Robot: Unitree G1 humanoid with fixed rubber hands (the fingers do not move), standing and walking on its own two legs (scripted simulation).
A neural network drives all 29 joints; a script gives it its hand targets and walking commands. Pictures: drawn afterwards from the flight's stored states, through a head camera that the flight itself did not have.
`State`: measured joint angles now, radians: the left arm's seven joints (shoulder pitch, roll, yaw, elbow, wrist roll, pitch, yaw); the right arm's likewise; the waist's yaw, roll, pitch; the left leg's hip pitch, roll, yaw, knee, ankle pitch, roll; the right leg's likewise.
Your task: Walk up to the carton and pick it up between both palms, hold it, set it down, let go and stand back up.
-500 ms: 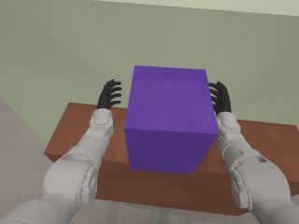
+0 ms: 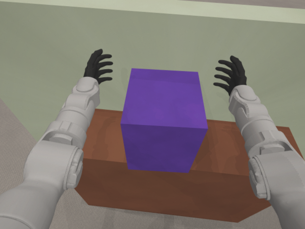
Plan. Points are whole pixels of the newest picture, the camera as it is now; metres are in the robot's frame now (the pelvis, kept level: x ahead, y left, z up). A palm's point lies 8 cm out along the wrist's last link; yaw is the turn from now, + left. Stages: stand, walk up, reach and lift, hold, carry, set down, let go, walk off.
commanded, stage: set down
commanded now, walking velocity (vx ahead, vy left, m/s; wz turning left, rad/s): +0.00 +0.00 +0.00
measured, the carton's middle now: (161, 123) +0.42 -0.01 +0.01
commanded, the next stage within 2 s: none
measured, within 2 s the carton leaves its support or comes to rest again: neither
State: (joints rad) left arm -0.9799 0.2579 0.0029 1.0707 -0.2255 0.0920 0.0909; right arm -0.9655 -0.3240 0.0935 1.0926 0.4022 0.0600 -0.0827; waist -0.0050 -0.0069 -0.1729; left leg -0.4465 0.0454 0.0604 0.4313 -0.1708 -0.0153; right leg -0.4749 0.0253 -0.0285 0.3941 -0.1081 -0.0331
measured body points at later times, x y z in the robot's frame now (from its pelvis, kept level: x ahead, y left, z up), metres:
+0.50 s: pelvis +0.01 +0.00 +0.01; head +0.00 +0.01 +0.46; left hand +0.44 +0.20 +0.18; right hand +0.44 -0.20 +0.18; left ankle +0.02 +0.13 -0.74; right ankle +0.04 -0.10 -0.74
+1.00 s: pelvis +0.02 +0.01 +0.01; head +0.01 +0.02 +0.46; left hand +0.36 +0.20 +0.11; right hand +0.36 -0.20 +0.12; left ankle +0.02 +0.13 -0.74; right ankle +0.04 -0.10 -0.74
